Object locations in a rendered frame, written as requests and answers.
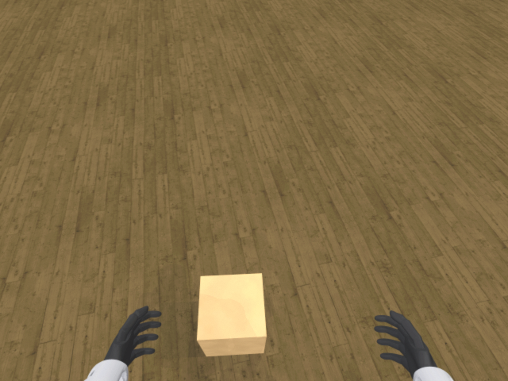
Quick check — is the left robot hand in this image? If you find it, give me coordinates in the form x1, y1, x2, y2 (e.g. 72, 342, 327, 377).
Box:
104, 306, 162, 367

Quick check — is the carton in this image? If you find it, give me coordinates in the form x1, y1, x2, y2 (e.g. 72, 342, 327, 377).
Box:
197, 273, 267, 356

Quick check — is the right robot hand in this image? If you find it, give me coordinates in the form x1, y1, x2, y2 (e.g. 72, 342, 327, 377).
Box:
374, 310, 437, 379

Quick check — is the left robot forearm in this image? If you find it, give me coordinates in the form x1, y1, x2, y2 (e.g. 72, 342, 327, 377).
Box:
84, 360, 129, 381

